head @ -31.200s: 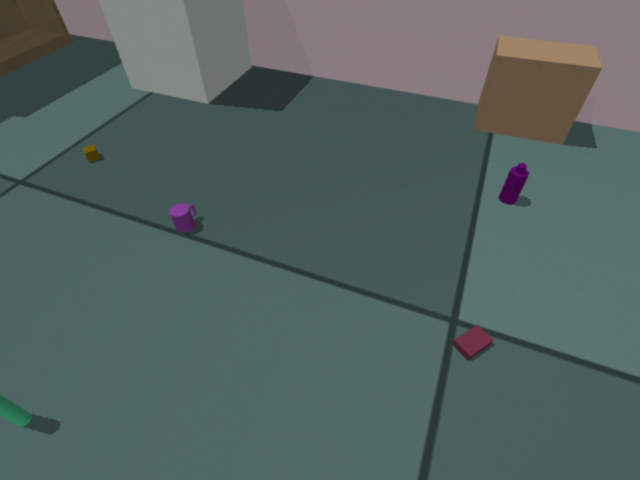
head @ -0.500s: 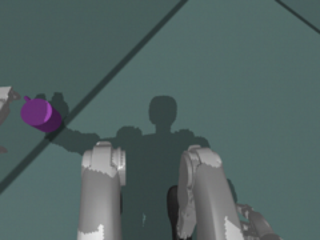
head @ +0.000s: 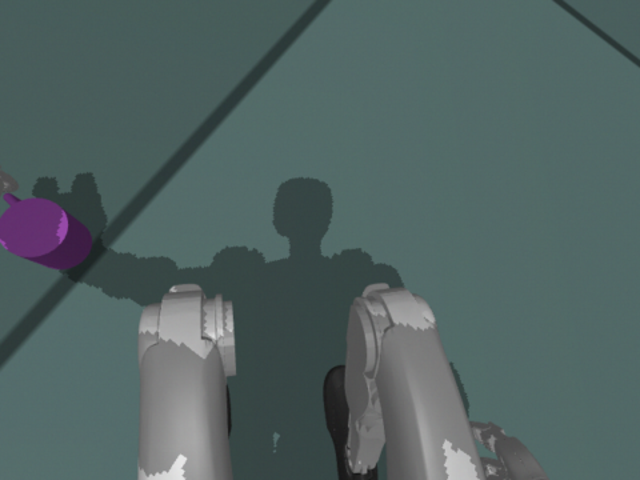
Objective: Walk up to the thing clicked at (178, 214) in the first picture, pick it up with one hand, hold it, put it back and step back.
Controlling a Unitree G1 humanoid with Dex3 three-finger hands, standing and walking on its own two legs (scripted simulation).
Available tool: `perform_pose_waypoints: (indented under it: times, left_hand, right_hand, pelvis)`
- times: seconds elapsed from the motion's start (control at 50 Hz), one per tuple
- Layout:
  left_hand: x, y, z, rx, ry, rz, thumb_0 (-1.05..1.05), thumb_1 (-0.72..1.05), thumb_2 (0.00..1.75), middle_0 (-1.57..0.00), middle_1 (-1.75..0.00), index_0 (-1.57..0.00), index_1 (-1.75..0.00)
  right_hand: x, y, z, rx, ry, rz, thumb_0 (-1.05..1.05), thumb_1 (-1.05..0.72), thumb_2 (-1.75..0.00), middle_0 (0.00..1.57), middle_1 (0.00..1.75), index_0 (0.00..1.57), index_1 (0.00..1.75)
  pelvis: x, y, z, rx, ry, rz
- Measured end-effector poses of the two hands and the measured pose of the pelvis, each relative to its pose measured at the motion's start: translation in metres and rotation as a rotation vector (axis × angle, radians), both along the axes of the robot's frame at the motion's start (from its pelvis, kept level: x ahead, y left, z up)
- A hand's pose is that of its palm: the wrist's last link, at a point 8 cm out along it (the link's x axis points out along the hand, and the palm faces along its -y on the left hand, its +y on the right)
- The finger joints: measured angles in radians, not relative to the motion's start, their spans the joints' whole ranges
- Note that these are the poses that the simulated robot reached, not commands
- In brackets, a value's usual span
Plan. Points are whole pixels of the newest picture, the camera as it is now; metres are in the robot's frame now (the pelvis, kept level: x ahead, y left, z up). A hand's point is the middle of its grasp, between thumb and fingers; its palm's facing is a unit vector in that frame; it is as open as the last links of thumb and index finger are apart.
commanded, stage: rise first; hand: left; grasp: from above
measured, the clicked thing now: (41, 228) +0.41 +0.41 -0.27
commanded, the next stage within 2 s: approach in 0.12 s
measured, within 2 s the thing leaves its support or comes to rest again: neither
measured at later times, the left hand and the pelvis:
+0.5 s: hand (19, 227) +0.38 +0.39 -0.16, palm faces -0.37 -0.10 -0.92, open 13.8 cm; pelvis +0.00 +0.00 +0.00, yaw +0 degrees
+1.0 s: hand (17, 244) +0.36 +0.39 -0.17, palm faces -0.50 -0.19 -0.84, open 13.8 cm; pelvis -0.01 +0.00 +0.01, yaw +0 degrees
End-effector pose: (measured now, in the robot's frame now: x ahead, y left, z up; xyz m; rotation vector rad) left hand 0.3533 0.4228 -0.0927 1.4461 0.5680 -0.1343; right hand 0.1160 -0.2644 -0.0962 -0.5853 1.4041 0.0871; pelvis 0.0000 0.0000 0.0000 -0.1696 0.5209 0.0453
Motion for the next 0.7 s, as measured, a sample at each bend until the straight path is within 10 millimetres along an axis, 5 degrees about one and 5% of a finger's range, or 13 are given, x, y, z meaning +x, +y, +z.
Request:
perform_pose_waypoints:
  times: [0.3, 0.44, 0.7]
  left_hand:
    - [0.004, -0.001, -0.013, -0.011, 0.002, -0.007, 0.00, -0.51, 0.99, -0.08, -1.03, -0.09, -1.02]
    - [0.019, -0.018, -0.018, -0.001, -0.020, -0.062, 0.00, -0.47, 0.94, -0.08, -1.08, -0.11, -1.04]
    - [0.066, -0.067, 0.021, 0.055, -0.045, -0.038, 0.00, -0.48, 0.94, -0.08, -1.09, -0.11, -1.06]
  right_hand:
    - [0.004, 0.004, 0.000, -0.003, -0.012, 0.022, 0.00, -0.90, -0.89, 0.20, 0.30, 0.20, 0.29]
    - [0.004, 0.007, 0.000, 0.006, -0.023, 0.017, 0.00, -0.90, -0.89, 0.20, 0.30, 0.20, 0.29]
    - [-0.011, 0.005, 0.016, 0.062, -0.076, -0.091, 0.00, -0.91, -0.89, 0.20, 0.30, 0.20, 0.30]
  pelvis:
    - [0.000, 0.001, -0.004, -0.008, -0.010, -0.003]
    - [0.001, 0.001, -0.004, -0.006, -0.004, -0.004]
    - [0.001, -0.004, 0.021, 0.016, 0.048, -0.002]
